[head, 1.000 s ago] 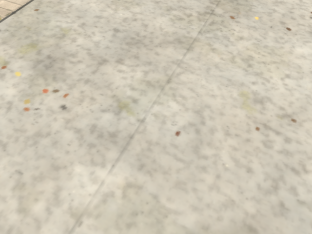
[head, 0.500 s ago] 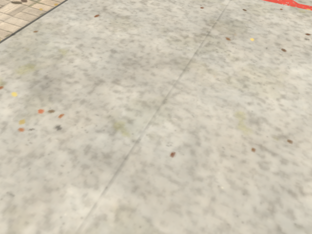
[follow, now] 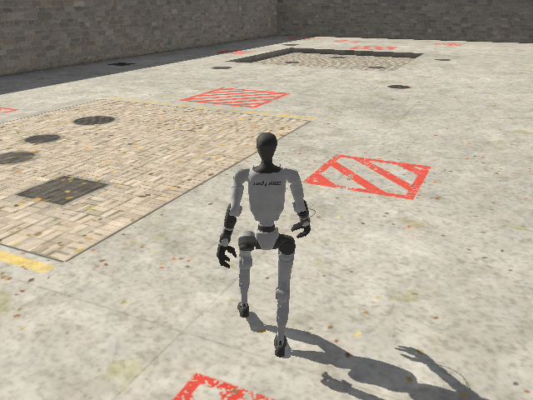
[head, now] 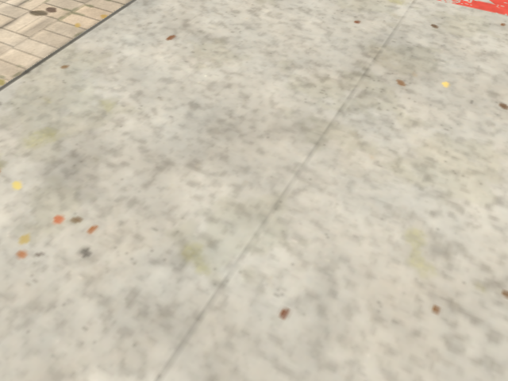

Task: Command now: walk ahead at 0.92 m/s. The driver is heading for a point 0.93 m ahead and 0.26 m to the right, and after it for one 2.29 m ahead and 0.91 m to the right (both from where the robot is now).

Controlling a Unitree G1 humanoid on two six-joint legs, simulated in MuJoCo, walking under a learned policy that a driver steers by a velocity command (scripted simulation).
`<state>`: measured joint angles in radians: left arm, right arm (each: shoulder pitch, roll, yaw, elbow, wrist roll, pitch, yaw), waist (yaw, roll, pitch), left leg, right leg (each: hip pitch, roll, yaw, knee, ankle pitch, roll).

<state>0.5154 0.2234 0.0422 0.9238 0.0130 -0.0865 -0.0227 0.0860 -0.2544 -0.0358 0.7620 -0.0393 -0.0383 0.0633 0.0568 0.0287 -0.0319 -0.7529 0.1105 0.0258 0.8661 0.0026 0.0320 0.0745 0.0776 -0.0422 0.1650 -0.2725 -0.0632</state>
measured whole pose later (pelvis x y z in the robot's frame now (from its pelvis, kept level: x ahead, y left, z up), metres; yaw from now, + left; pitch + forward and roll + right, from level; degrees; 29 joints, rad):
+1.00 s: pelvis +0.93 -0.07 -0.01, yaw -31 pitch +2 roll +1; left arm 0.47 0.31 0.08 0.88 -0.01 -0.05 -0.01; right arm -0.07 -0.26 0.04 0.59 -0.05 -0.08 0.01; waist 0.13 0.01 0.06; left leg -0.70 0.06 -0.08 0.58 0.06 -0.03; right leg 0.06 0.18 0.25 0.36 -0.39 -0.17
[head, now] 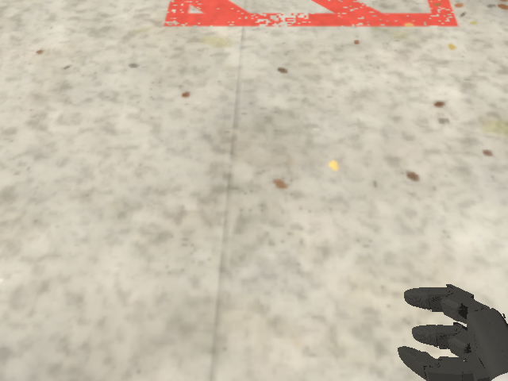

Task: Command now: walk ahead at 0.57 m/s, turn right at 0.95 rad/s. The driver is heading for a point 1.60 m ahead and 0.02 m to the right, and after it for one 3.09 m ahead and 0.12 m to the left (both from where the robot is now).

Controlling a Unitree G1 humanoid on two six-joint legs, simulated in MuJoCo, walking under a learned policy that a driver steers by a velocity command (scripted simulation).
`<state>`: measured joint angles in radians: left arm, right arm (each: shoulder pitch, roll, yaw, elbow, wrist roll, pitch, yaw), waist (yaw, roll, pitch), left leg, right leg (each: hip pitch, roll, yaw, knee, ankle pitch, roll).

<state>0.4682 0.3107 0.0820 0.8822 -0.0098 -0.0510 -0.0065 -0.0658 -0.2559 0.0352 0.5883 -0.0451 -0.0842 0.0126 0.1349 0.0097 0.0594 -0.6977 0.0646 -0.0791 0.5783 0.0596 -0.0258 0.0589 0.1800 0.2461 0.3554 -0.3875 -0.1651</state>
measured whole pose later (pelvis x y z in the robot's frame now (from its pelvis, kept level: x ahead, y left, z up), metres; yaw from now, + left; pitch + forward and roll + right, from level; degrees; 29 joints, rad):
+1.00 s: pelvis +0.28 +0.03 +0.00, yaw -19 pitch -1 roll +0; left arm 0.20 0.24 0.05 0.81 0.01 0.02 0.02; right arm 0.19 -0.22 0.00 0.88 -0.01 -0.02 -0.02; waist 0.01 0.00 0.02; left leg -0.20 0.01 0.02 0.55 -0.33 0.00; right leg -0.30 0.00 0.05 0.53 -0.22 0.02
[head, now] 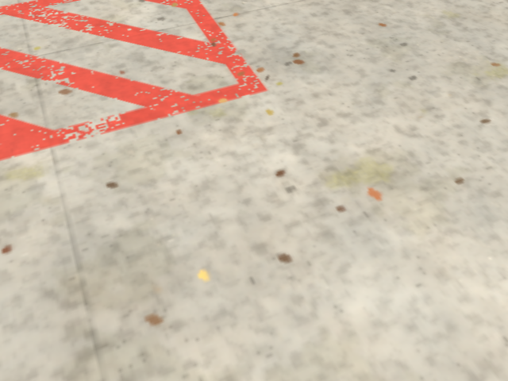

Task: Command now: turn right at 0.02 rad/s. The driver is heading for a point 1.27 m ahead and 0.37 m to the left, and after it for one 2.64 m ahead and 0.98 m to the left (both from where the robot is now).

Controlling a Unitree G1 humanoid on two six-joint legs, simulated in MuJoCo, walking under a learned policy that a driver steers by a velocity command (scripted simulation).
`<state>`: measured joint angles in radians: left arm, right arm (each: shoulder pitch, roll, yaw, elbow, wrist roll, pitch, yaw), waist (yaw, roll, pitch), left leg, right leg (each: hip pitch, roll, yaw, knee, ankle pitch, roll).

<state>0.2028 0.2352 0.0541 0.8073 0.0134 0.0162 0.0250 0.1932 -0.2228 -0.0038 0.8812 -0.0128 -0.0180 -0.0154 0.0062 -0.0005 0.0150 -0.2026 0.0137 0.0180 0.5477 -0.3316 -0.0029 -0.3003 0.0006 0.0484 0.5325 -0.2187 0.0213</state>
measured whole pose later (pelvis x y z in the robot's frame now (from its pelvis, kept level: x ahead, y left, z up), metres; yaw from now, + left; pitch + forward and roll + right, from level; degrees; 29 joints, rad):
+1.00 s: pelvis +0.01 +0.01 +0.01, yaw +0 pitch -1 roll +0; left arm 0.18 0.20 0.04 1.14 0.00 0.02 0.05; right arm 0.30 -0.19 -0.01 1.07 0.00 -0.01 -0.03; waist 0.00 0.00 0.03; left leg -0.14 -0.01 0.02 0.46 -0.31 0.01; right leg -0.24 -0.02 0.05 0.47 -0.21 0.04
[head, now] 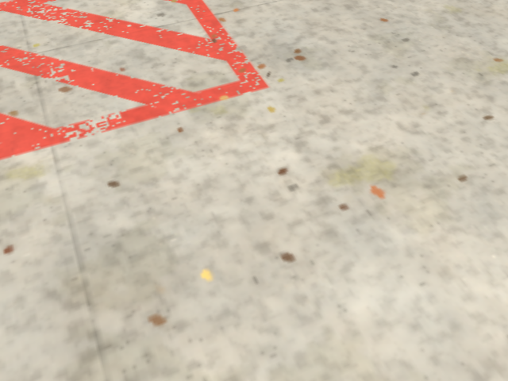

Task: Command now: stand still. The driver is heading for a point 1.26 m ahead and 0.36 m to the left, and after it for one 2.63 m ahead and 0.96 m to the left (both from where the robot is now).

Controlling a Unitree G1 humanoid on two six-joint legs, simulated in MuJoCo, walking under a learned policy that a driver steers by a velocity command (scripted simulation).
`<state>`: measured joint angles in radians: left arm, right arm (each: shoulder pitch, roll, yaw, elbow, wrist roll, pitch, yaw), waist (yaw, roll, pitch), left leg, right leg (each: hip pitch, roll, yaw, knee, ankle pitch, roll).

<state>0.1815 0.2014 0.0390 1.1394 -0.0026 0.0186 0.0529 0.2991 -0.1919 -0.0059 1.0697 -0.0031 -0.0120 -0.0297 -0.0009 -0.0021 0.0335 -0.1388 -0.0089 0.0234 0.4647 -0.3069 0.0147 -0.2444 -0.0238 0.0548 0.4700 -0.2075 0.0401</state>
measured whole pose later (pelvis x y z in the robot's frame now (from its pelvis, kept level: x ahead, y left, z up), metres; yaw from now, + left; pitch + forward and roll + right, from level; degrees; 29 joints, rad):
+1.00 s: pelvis +0.12 -0.07 +0.00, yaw +0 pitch +2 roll -1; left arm 0.34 0.19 0.05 1.05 0.04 -0.09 -0.02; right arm 0.28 -0.24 -0.06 0.94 -0.04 -0.08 0.04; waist 0.02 0.05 -0.05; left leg -0.48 0.06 -0.03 1.21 -0.25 0.12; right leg -0.23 0.02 -0.11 0.51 -0.32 -0.05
